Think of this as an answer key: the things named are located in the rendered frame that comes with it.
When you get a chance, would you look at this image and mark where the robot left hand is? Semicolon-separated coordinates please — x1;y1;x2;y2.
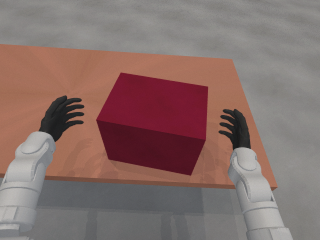
39;95;85;142

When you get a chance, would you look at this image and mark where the robot right hand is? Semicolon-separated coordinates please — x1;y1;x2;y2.
218;109;251;150

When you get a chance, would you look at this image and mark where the table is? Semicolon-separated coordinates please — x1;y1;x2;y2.
0;44;278;191

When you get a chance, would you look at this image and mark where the right robot forearm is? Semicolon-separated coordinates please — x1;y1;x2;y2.
227;147;293;240

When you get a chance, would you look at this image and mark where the left robot forearm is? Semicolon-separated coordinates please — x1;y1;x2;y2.
0;131;56;237

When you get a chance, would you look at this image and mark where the carton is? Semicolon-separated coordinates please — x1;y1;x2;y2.
96;72;208;176

